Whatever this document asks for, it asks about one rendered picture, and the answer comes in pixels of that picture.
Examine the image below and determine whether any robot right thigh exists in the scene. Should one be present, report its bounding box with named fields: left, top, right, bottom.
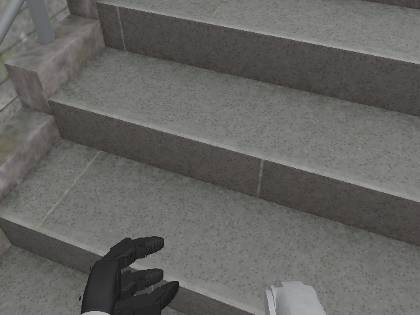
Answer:
left=264, top=281, right=326, bottom=315

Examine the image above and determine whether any robot left hand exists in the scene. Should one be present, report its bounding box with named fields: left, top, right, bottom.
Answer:
left=79, top=236, right=179, bottom=315

